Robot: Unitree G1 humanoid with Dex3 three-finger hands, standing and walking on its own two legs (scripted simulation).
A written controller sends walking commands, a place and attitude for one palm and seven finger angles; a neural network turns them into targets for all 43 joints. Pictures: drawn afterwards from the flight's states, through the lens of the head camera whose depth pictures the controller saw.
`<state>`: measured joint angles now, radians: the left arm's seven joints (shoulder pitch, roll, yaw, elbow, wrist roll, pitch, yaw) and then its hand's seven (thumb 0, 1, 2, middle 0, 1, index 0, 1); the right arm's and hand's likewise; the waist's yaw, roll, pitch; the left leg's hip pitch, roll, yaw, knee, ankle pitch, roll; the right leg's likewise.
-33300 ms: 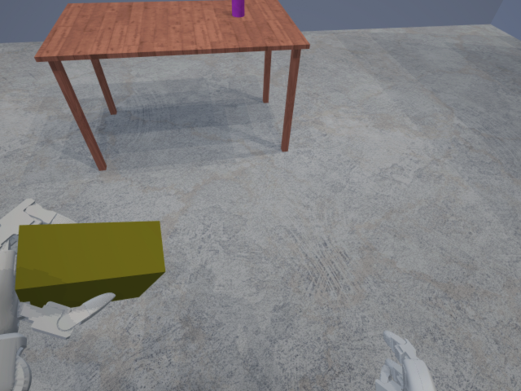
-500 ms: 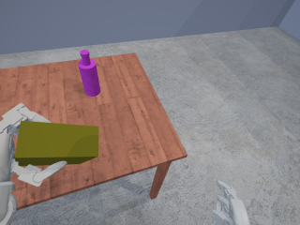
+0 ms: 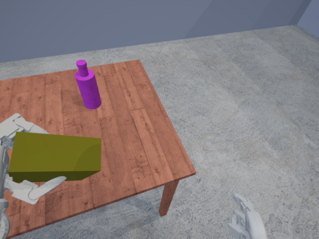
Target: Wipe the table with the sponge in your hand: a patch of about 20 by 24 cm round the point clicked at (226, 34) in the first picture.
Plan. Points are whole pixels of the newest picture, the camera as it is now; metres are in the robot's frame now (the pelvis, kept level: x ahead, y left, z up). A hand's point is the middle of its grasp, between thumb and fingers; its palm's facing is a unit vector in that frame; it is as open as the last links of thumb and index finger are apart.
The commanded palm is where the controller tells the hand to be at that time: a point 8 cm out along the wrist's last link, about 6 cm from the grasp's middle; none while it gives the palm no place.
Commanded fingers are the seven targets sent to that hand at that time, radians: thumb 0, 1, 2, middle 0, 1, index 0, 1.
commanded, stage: come to a stop and stand still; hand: left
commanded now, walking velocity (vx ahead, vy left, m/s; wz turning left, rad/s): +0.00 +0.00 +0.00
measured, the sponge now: (67, 161) +0.23 +0.20 +0.12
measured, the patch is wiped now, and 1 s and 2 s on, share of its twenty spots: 0.00 0.00 0.00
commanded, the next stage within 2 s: look again from close up in 0.04 s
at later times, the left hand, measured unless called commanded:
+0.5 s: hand (35, 168) +0.20 +0.24 +0.15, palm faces +0.35 -0.84 -0.40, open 10.2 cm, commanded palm +0.14 +0.27 +0.17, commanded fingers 0.00 0.10 1.30 -1.20 -1.60 -1.20 -1.60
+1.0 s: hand (46, 163) +0.23 +0.24 +0.12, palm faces +0.28 -0.84 -0.47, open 10.2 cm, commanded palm +0.16 +0.27 +0.17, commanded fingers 0.00 0.10 1.30 -1.20 -1.60 -1.20 -1.60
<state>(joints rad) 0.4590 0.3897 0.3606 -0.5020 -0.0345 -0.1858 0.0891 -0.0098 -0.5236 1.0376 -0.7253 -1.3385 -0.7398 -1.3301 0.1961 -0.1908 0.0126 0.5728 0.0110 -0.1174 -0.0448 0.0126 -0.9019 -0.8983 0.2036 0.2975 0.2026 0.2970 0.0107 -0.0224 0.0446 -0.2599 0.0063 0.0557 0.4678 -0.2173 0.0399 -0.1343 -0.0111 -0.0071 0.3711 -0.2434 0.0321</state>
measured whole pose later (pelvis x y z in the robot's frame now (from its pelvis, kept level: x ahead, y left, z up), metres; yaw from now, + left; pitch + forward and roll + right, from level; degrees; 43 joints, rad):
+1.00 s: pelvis +0.01 -0.01 +0.00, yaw +1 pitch +2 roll -1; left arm 0.46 0.44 0.34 -0.44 -0.02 -0.22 0.08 -0.01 -0.52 1.04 -0.73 -1.33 -0.74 -1.33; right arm 0.21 -0.23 0.02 0.64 0.01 -0.14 -0.03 0.01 -0.90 -0.90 0.20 0.30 0.20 0.30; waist 0.02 -0.05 0.08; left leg -0.31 0.00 0.04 0.49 -0.23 0.03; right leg -0.19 -0.01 -0.02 0.44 -0.29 0.02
